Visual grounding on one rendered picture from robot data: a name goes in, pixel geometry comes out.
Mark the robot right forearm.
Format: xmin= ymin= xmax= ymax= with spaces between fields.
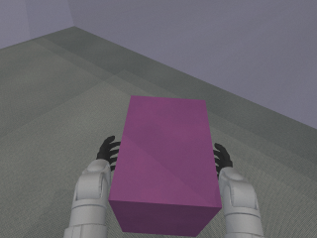
xmin=218 ymin=167 xmax=265 ymax=238

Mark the carton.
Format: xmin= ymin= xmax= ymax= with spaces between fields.
xmin=108 ymin=95 xmax=222 ymax=237

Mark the left robot hand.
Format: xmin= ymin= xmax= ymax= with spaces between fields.
xmin=96 ymin=135 xmax=121 ymax=172

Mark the right robot hand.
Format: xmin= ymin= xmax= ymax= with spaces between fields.
xmin=213 ymin=143 xmax=233 ymax=180

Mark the robot left forearm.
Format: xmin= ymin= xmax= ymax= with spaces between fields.
xmin=63 ymin=159 xmax=112 ymax=238

